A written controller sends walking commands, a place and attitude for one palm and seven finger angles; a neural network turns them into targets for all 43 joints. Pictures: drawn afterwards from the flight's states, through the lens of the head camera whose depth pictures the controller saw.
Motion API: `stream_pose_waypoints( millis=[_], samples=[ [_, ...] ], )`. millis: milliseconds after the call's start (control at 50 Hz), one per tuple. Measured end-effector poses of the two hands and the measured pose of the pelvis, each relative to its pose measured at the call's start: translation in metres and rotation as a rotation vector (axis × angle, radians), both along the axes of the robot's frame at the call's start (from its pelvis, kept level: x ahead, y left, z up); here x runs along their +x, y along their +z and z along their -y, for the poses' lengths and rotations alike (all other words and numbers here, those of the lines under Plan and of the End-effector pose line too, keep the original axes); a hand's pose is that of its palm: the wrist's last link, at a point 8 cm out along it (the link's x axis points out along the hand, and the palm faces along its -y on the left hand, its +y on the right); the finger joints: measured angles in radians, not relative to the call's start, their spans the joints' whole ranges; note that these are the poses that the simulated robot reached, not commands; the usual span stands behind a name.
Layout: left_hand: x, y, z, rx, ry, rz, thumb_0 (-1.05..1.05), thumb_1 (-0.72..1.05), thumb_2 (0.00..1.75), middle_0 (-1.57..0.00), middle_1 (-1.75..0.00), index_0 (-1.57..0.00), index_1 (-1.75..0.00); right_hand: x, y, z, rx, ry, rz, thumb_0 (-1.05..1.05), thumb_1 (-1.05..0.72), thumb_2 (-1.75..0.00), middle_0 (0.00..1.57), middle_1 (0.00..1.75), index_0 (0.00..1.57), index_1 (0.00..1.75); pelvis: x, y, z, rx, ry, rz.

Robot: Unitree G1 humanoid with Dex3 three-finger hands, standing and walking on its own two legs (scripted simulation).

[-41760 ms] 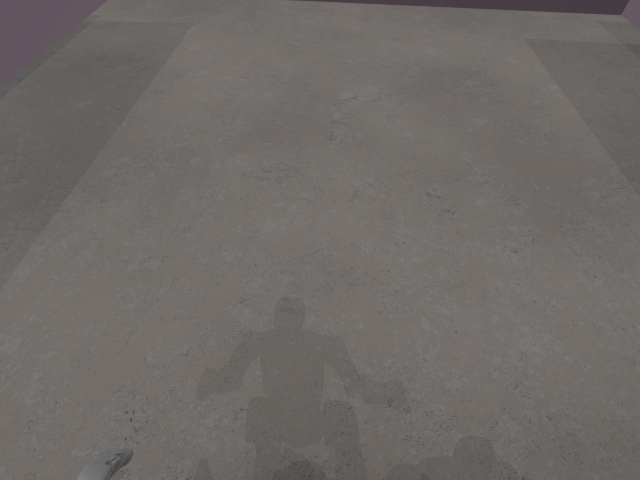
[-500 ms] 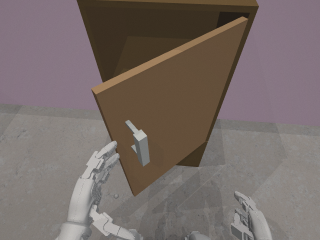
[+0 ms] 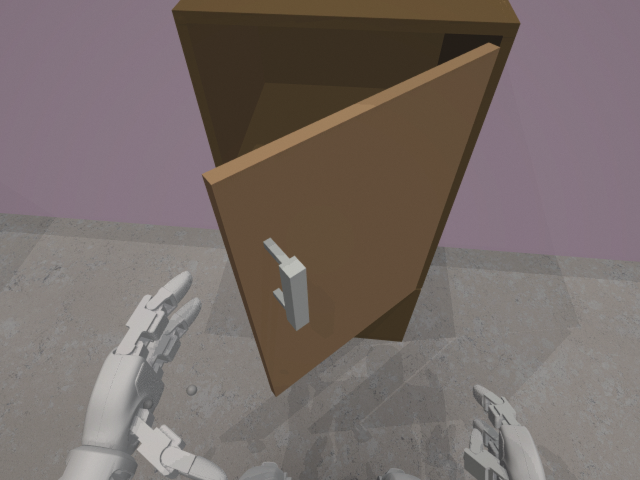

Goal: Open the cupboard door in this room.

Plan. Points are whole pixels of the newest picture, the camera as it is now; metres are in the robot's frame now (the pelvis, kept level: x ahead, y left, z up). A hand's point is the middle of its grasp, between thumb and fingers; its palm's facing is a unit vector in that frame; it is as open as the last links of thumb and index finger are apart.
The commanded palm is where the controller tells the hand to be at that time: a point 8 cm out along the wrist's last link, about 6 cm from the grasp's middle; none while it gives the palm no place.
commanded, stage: draw the hand back to the body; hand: left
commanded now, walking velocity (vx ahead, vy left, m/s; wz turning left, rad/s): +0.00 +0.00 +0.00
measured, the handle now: (285, 285) +0.33 +0.06 +0.07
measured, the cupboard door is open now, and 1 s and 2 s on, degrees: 44 44 44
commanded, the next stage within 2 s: step back with the hand held close in 1.38 s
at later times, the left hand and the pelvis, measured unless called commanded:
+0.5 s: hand (94, 367) +0.20 +0.21 +0.15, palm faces +0.20 -0.93 -0.31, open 14.9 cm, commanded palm +0.16 +0.26 +0.17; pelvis +0.01 +0.02 +0.04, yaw +0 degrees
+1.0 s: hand out of the picture +0.22 +0.27 +0.23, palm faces +0.44 -0.79 -0.43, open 9.1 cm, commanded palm +0.17 +0.31 +0.24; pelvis +0.03 +0.01 +0.07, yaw +0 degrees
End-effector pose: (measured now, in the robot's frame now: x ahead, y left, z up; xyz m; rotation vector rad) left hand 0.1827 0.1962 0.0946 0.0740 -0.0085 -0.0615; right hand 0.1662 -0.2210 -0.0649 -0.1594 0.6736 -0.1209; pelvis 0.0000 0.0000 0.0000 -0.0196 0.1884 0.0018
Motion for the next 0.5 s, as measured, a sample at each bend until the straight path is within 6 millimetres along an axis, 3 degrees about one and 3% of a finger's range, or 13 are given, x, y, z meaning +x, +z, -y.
stream_pose_waypoints(
  millis=[320, 500],
  samples=[
    [-0.008, 0.040, -0.038, 0.018, 0.020, 0.012, -0.01, -0.46, 0.31, -0.15, -0.30, -0.15, -0.30, 0.015, 0.037, -0.015, -0.024, 0.031, 0.095, 0.01, -0.90, -0.90, 0.20, 0.30, 0.20, 0.30, 0.008, 0.022, -0.014, -0.016, 0.009, 0.075],
    [-0.015, 0.068, -0.061, 0.236, 0.274, -0.046, -0.01, -0.25, 0.40, -0.16, -0.30, -0.16, -0.30, 0.022, 0.049, -0.030, -0.028, 0.044, 0.078, 0.01, -0.90, -0.90, 0.20, 0.30, 0.20, 0.30, 0.015, 0.042, -0.020, -0.006, 0.005, 0.126]
  ],
)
